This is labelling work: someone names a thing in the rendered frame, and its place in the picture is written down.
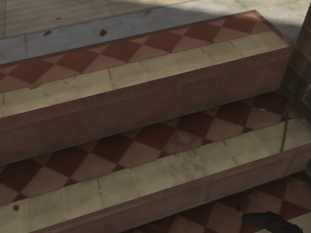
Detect robot right hand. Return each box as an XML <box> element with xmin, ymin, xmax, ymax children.
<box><xmin>241</xmin><ymin>211</ymin><xmax>303</xmax><ymax>233</ymax></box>

